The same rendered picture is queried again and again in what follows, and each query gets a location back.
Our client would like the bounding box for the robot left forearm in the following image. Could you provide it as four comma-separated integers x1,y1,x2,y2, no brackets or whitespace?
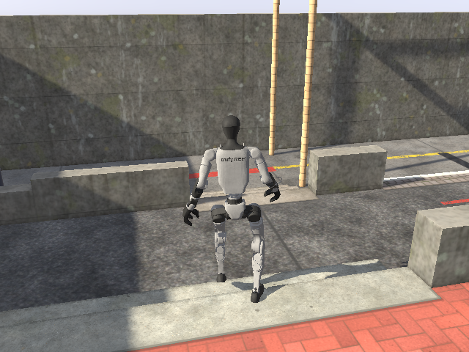
186,178,203,210

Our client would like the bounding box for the robot head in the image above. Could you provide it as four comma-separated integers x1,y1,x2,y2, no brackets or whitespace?
220,115,245,150

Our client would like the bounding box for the robot right forearm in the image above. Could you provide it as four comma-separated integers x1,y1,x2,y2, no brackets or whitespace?
266,172,279,192

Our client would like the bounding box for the humanoid robot torso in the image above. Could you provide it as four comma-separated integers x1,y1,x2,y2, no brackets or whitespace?
215,143,250,220

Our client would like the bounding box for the robot left hand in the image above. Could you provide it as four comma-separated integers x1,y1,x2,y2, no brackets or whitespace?
182,206,199,226

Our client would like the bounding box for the right robot upper arm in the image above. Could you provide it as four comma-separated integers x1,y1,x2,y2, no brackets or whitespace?
247,147,273,184

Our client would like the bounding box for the robot right hand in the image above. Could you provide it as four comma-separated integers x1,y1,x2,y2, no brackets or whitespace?
264,189,281,202

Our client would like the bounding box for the left robot upper arm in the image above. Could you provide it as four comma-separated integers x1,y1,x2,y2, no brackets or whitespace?
197,148,217,190

